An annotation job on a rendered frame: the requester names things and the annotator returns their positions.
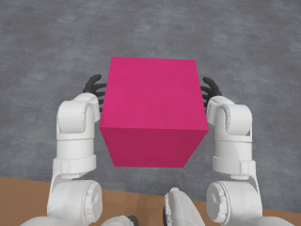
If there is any robot left upper arm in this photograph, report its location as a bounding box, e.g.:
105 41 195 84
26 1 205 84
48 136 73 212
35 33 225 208
20 180 103 226

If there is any right robot hand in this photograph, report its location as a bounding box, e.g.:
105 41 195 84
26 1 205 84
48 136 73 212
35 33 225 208
200 76 222 116

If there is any carton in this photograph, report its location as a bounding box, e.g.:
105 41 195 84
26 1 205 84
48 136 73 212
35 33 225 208
99 56 209 168

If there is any left robot forearm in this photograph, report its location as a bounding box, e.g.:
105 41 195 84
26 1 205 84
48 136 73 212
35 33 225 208
47 92 101 215

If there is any right robot shin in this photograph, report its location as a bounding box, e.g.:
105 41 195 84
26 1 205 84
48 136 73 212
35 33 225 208
166 187 179 226

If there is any left robot hand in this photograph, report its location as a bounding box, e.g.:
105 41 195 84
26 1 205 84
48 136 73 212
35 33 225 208
83 74 107 112

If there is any right robot forearm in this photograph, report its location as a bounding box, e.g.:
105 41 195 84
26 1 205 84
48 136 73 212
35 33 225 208
206 96 262 213

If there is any robot right upper arm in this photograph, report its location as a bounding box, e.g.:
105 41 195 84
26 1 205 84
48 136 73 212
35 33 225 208
206 181 294 226

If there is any robot left foot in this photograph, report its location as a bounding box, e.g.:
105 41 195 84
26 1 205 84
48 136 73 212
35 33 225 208
128 215 139 226

